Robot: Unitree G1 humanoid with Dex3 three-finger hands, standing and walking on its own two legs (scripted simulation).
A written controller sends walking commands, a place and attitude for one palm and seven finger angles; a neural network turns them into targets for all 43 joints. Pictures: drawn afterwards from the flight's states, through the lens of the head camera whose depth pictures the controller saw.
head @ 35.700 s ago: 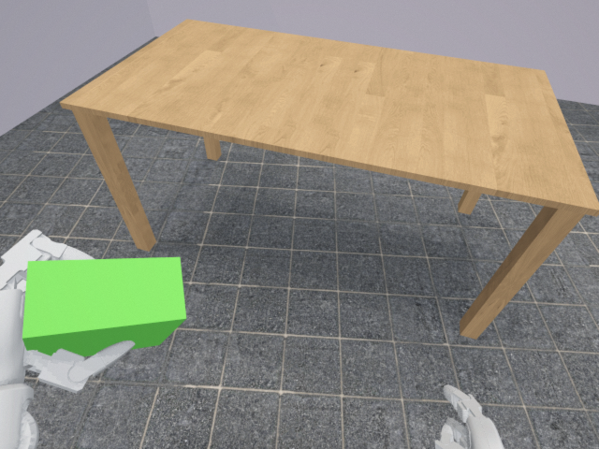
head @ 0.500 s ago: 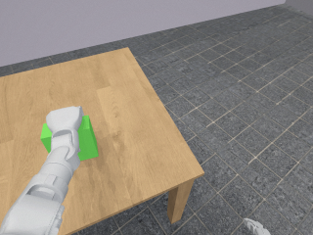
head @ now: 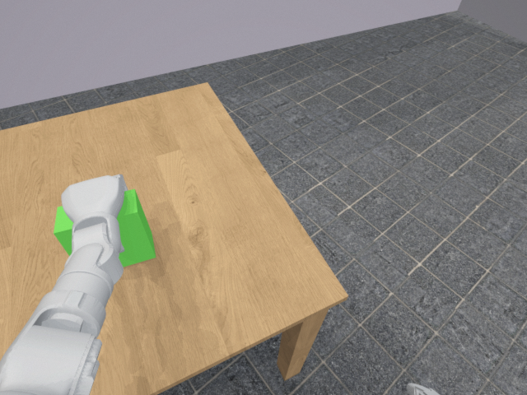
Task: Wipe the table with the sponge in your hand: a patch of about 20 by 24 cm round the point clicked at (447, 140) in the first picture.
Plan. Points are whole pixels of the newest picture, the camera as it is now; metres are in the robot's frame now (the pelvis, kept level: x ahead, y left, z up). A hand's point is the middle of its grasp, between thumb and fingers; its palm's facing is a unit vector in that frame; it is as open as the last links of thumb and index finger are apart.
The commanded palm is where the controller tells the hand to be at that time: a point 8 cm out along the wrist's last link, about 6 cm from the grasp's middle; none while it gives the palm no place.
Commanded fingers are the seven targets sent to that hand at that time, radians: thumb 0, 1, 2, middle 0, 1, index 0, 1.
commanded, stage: slide back across to the first lane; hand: left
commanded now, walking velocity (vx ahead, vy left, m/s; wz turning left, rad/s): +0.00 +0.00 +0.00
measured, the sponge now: (113, 241) +0.38 +0.29 -0.03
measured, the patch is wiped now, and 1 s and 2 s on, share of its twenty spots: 1.00 1.00 1.00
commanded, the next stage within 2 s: wipe back along the first lane in 0.40 s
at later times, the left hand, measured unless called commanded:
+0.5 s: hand (64, 235) +0.36 +0.34 +0.03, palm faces -0.10 -0.05 -0.99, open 10.5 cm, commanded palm +0.32 +0.34 +0.07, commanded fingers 0.00 0.10 1.30 -1.20 -1.60 -1.20 -1.60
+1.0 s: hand (65, 261) +0.31 +0.33 +0.02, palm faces -0.07 -0.03 -1.00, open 10.5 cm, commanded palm +0.27 +0.31 +0.05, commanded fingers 0.00 0.10 1.30 -1.20 -1.60 -1.20 -1.60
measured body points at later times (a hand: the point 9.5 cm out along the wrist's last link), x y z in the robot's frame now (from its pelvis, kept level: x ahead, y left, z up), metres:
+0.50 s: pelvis +0.02 +0.01 +0.00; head +0.05 +0.02 +0.45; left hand +0.36 +0.34 +0.08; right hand +0.18 -0.23 -0.11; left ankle -0.01 +0.09 -0.73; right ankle +0.00 -0.11 -0.73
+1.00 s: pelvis +0.01 +0.01 +0.00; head +0.02 +0.00 +0.45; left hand +0.31 +0.32 +0.08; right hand +0.19 -0.22 -0.10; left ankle -0.01 +0.09 -0.73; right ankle +0.00 -0.11 -0.73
